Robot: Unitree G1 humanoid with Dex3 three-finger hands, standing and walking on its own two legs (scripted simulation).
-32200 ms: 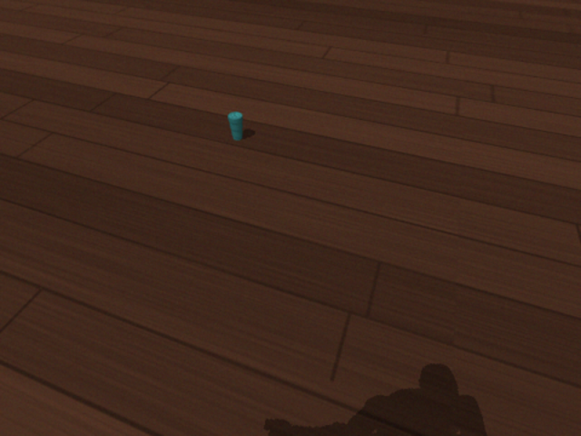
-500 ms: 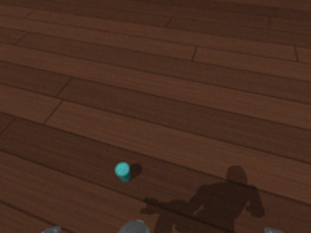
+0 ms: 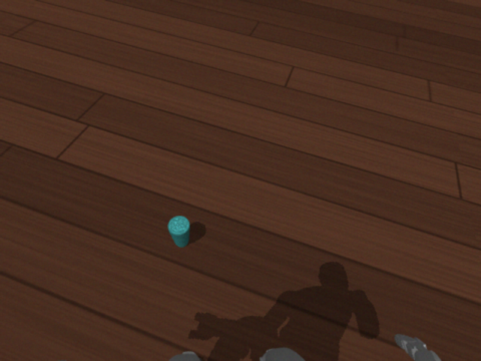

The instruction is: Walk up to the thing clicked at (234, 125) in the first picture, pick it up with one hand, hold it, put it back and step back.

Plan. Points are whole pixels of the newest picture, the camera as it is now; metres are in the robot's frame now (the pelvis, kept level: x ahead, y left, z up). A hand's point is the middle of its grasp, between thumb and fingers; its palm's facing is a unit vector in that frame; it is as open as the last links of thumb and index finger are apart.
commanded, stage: step back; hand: left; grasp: from the side
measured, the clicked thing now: (180, 233) +0.65 +0.22 -0.69
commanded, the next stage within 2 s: none
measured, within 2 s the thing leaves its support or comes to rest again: neither
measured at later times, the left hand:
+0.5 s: hand out of the picture -0.05 +0.23 -0.15, palm faces +0.04 -0.91 -0.41, open 7.4 cm
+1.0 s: hand out of the picture -0.29 +0.18 -0.14, palm faces +0.05 -0.90 -0.44, open 7.4 cm
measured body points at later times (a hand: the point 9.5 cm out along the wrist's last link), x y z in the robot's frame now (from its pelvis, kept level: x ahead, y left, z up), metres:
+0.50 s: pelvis -0.17 -0.04 -0.01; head -0.12 -0.04 +0.43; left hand -0.05 +0.28 -0.12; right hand -0.10 -0.36 -0.13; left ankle -0.17 +0.07 -0.73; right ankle -0.10 -0.16 -0.73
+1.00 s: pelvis -0.35 -0.10 -0.01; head -0.31 -0.12 +0.44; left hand -0.29 +0.23 -0.11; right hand -0.23 -0.42 -0.13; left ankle -0.35 +0.05 -0.66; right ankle -0.30 -0.21 -0.73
